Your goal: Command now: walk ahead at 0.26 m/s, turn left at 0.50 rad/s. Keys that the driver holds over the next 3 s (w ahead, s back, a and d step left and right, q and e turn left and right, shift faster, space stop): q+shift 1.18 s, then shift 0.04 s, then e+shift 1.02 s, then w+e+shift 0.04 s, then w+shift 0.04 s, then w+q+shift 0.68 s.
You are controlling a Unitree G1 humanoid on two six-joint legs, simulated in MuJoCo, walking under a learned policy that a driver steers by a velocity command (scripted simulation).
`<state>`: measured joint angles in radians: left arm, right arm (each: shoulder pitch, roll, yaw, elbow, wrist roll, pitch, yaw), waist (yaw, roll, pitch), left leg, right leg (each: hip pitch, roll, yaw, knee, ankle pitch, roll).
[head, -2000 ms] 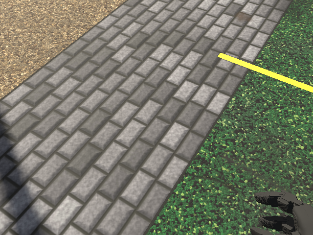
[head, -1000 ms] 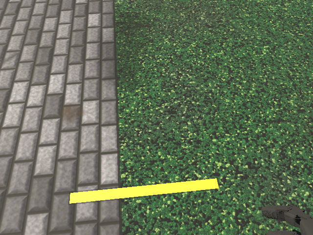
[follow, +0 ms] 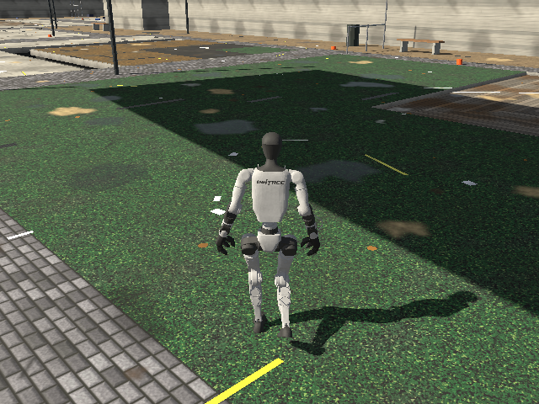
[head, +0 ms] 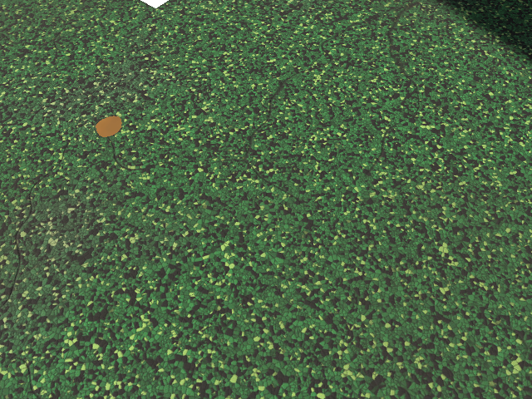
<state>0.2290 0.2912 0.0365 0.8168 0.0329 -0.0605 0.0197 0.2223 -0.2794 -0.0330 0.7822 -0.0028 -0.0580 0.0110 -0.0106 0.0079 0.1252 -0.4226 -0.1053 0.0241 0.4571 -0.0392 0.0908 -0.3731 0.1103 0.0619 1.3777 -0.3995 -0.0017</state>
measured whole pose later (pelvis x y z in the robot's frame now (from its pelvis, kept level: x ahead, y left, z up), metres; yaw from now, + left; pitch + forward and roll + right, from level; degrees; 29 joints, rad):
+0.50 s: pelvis +0.12 -0.05 +0.02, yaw +27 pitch +1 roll +1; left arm 0.13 0.28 0.00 0.67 0.03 0.01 0.05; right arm 0.23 -0.38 -0.12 0.68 -0.02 0.07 0.02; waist -0.03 0.06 0.05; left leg -0.52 -0.12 -0.09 1.10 -0.44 -0.05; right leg -0.26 0.01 0.01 0.42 -0.17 -0.02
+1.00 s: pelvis +0.10 -0.03 +0.01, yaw +55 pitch +1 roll -1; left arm 0.22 0.32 0.06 0.66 0.03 0.04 0.01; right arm 0.19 -0.33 -0.08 0.63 0.00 0.08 0.01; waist 0.01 -0.05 0.08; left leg -0.26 -0.08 -0.08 0.50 -0.26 0.07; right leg -0.52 -0.06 0.00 1.07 -0.40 0.07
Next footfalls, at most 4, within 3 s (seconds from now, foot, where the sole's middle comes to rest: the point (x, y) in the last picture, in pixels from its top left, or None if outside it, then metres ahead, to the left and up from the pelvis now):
0.36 right None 0.24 -0.11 -0.76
0.84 left None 0.06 0.05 -0.76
1.30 right None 0.24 0.01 -0.76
1.70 left None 0.05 0.06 -0.76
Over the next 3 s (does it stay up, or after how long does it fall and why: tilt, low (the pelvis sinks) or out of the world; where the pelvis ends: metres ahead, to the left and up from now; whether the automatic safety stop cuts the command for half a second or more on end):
stays up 0.45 0.25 0.01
